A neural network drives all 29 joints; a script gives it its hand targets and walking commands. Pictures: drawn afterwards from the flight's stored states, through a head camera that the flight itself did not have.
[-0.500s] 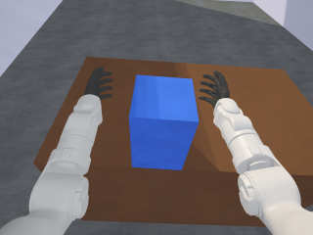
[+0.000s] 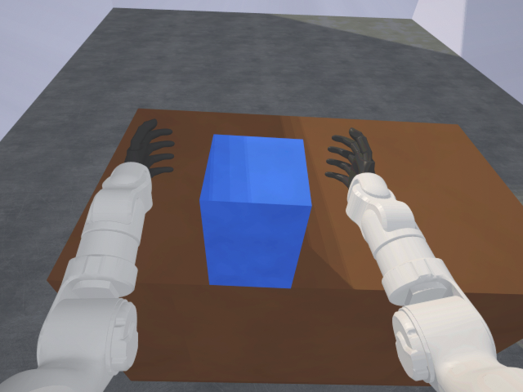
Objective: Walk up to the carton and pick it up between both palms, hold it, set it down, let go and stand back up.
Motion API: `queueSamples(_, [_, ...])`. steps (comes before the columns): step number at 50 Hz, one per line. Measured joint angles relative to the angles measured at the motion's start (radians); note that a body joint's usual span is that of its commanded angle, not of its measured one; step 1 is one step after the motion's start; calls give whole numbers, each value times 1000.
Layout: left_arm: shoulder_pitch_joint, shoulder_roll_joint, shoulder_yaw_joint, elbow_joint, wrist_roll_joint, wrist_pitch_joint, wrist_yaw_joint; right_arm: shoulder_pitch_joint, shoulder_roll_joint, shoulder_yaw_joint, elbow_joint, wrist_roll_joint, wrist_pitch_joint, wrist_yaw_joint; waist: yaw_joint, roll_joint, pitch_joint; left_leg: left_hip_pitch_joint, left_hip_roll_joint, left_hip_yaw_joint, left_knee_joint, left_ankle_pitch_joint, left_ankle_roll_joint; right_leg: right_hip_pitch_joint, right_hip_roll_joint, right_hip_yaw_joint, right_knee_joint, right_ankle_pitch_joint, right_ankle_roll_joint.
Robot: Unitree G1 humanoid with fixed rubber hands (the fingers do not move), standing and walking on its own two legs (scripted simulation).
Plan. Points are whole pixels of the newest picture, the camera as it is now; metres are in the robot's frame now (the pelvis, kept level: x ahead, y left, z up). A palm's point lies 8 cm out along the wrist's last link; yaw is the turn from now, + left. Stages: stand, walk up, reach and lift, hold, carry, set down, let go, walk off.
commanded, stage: set down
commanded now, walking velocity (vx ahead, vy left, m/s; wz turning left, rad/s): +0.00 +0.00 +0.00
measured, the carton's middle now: (254, 215) +0.41 +0.01 +0.03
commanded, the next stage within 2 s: none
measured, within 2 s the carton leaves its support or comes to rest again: neither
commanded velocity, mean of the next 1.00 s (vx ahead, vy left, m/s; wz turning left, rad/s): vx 0.00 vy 0.00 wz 0.00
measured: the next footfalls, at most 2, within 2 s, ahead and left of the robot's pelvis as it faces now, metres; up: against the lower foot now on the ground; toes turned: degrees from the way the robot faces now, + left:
none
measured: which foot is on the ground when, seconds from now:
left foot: down 0.00-1.00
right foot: down 0.00-1.00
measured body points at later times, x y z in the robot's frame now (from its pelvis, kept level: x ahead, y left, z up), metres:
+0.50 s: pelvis +0.01 +0.00 +0.00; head +0.01 +0.01 +0.45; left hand +0.34 +0.20 +0.09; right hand +0.34 -0.15 +0.08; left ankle +0.01 +0.12 -0.75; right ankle +0.02 -0.07 -0.75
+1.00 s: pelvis +0.02 +0.01 +0.00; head +0.01 +0.02 +0.45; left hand +0.26 +0.21 +0.03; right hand +0.26 -0.16 +0.03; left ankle +0.01 +0.12 -0.75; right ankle +0.02 -0.07 -0.75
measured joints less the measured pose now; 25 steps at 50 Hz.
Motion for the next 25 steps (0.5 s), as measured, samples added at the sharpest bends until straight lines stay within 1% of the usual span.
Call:
queueSamples(4, [152, -12, 8, -142, 11, 6, -19, 144, 31, 9, -125, -16, -27, -11, 2, -9, 31, 34, -1, -6, -1, -6, -4, 31, 0, -4, 7, -13, -3])
queueSamples(8, [261, -13, -4, -279, -13, 17, -15, 259, 61, 2, -262, -47, -38, -14, 9, -15, 57, 28, -3, -11, 9, -10, -5, 22, -3, -8, 31, -25, -5])
queueSamples(12, [318, -10, -19, -395, -38, 31, -8, 320, 79, 3, -373, -69, -35, -14, 16, -16, 74, 12, -7, -12, 15, -7, -4, 0, -7, -9, 49, -30, -4])
queueSamples(17, [354, -17, -34, -466, -52, 48, -12, 361, 83, 9, -440, -88, -29, -19, 18, -7, 75, 6, -13, -8, 11, -5, 0, -12, -12, -4, 57, -33, 0])
queueSamples(25, [478, -55, -44, -561, -36, 55, -26, 493, 69, 26, -528, -100, -49, -19, 14, 11, 87, 51, -20, 5, -4, -13, 9, 24, -17, 14, 50, -40, 9])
